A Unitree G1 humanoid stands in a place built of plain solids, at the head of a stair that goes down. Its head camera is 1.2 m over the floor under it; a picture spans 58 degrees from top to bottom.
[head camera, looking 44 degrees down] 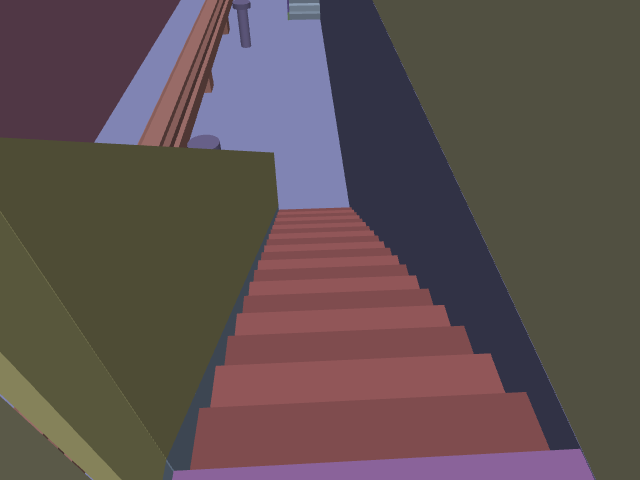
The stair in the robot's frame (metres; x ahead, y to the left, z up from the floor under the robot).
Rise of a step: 0.15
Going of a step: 0.24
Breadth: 1.07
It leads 3 degrees to the left of straight ahead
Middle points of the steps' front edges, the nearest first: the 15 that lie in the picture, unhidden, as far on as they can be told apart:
0.42 -0.16 0.00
0.65 -0.15 -0.15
0.89 -0.13 -0.30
1.12 -0.12 -0.45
1.36 -0.11 -0.60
1.59 -0.10 -0.76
1.83 -0.09 -0.91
2.07 -0.07 -1.06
2.30 -0.06 -1.21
2.54 -0.05 -1.36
2.77 -0.04 -1.51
3.01 -0.03 -1.67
3.24 -0.01 -1.82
3.48 0.00 -1.97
3.71 0.01 -2.12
